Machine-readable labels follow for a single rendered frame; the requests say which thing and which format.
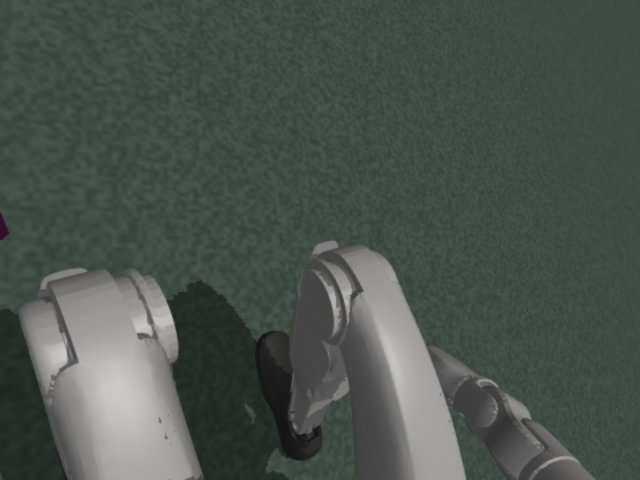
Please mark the right robot arm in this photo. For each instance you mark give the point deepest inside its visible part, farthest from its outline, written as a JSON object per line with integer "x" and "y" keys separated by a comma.
{"x": 522, "y": 448}

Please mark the carton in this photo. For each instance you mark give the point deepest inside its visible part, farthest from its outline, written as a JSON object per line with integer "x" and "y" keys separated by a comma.
{"x": 3, "y": 229}

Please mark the right robot hand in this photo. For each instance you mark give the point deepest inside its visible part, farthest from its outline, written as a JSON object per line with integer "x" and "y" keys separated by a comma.
{"x": 451, "y": 372}

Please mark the right robot foot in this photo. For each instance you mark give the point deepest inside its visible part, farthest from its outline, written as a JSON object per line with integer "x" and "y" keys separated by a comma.
{"x": 275, "y": 376}

